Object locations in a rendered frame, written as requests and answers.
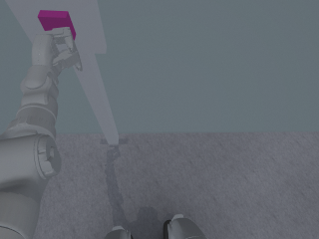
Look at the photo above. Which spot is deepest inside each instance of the left robot shin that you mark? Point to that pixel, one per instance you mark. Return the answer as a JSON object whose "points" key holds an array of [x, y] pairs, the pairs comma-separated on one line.
{"points": [[118, 227]]}

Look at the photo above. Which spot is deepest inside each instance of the left robot thigh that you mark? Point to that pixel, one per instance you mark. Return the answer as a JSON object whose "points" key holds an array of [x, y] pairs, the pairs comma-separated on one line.
{"points": [[118, 234]]}

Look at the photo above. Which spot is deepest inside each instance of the panel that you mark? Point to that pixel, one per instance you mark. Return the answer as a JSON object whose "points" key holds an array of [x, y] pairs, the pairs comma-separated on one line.
{"points": [[90, 40]]}

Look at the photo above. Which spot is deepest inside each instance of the left robot upper arm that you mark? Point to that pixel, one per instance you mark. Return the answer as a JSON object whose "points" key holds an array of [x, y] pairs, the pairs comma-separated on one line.
{"points": [[27, 163]]}

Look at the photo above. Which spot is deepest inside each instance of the left robot forearm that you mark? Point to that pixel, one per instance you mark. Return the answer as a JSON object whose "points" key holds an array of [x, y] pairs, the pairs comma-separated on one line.
{"points": [[39, 108]]}

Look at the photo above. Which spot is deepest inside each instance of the button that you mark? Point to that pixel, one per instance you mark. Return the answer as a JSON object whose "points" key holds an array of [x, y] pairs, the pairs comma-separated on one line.
{"points": [[51, 19]]}

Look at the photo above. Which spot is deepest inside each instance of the robot left hand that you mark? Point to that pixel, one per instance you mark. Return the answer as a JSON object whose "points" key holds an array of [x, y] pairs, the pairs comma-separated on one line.
{"points": [[45, 52]]}

